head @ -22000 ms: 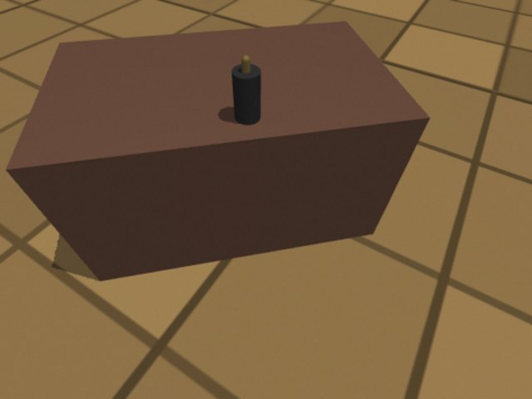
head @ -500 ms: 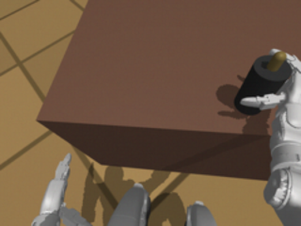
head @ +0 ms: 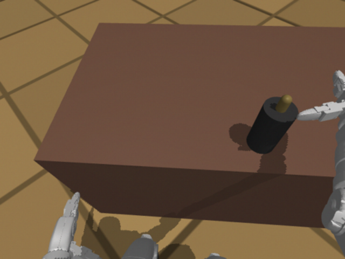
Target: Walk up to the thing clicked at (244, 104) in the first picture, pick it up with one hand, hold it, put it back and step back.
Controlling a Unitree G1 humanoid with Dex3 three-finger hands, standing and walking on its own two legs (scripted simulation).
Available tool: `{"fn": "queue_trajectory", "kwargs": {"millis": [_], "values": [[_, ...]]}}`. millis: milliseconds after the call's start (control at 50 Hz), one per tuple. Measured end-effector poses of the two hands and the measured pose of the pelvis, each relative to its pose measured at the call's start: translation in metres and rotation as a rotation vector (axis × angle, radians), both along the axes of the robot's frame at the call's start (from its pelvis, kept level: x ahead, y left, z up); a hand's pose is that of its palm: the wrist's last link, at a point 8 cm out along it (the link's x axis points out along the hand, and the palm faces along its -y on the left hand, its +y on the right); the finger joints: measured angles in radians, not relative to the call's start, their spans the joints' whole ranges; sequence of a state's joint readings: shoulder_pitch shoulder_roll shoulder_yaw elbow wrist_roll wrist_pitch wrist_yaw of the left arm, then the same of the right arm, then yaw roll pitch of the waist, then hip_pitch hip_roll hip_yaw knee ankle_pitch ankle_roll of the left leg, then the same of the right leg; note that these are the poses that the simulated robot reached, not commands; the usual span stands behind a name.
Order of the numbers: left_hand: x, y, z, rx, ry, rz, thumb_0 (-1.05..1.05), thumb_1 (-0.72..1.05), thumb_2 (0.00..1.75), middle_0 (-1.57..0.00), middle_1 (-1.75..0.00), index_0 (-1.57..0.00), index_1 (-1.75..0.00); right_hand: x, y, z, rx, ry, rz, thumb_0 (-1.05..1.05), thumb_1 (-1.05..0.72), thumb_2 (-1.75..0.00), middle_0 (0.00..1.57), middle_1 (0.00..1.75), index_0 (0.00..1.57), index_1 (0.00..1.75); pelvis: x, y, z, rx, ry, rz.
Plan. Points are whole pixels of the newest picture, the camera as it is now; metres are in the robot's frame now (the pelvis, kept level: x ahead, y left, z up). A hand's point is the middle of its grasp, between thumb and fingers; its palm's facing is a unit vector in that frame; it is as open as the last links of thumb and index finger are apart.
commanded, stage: rise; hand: right
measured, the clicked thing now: (272, 122) +0.45 -0.20 +0.02
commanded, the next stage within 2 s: sink last in 0.04 s
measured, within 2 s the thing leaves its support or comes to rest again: neither
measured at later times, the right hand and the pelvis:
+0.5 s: hand out of the picture +0.37 -0.35 +0.12, palm faces +0.44 +0.81 -0.39, open 17.4 cm; pelvis +0.02 +0.00 +0.03, yaw +0 degrees
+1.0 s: hand (334, 245) +0.17 -0.22 +0.10, palm faces +0.31 +0.89 -0.33, open 17.4 cm; pelvis +0.01 +0.02 +0.04, yaw -2 degrees
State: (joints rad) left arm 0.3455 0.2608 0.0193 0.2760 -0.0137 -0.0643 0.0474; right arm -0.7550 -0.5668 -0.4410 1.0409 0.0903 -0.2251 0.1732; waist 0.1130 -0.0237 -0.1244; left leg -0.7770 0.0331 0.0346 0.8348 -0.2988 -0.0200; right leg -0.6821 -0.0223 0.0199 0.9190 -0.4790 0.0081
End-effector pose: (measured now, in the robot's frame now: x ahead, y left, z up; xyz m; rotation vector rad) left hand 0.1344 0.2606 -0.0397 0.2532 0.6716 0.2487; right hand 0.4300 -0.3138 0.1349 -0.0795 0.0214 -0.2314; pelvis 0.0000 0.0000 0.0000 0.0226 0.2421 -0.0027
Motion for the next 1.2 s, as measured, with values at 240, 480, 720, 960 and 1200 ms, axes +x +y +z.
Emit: {"fn": "queue_trajectory", "kwargs": {"millis": [240,480,720,960,1200], "values": [[-0.005,0.019,0.015,0.008,0.081,0.015,-0.01,-0.54,0.06,-0.07,-0.06,-0.06,-0.06,-0.037,-0.056,-0.002,-0.136,0.192,-0.232,-0.01,0.54,-0.04,0.07,0.06,0.07,0.06,0.009,0.007,0.02,-0.012,-0.057,0.007],[0.039,-0.019,0.01,-0.108,0.0,-0.063,-0.01,-0.55,0.09,-0.07,-0.05,-0.05,-0.06,-0.094,-0.073,0.012,-0.249,0.227,-0.313,-0.01,0.54,-0.05,0.06,0.06,0.06,0.06,0.022,0.001,0.03,-0.004,-0.096,-0.004],[0.022,0.006,0.007,-0.091,0.076,0.018,-0.01,-0.54,0.07,-0.06,-0.05,-0.05,-0.05,-0.21,0.009,-0.021,-0.218,0.213,-0.131,-0.01,0.54,-0.05,0.07,0.06,0.06,0.06,0.024,0.005,0.036,-0.011,-0.193,-0.003],[0.041,-0.008,0.019,-0.111,-0.068,-0.043,-0.01,-0.52,0.06,-0.06,-0.05,-0.05,-0.05,-0.291,0.055,-0.01,-0.212,0.197,-0.125,-0.01,0.54,-0.05,0.06,0.06,0.06,0.06,0.01,0.014,0.038,-0.026,-0.243,-0.029],[0.004,0.026,0.009,-0.052,0.005,0.012,-0.01,-0.51,0.04,-0.06,-0.05,-0.06,-0.03,-0.299,0.039,-0.012,-0.272,0.195,-0.18,-0.01,0.54,-0.05,0.06,0.06,0.06,0.06,-0.005,0.025,0.039,-0.04,-0.264,-0.025]]}}
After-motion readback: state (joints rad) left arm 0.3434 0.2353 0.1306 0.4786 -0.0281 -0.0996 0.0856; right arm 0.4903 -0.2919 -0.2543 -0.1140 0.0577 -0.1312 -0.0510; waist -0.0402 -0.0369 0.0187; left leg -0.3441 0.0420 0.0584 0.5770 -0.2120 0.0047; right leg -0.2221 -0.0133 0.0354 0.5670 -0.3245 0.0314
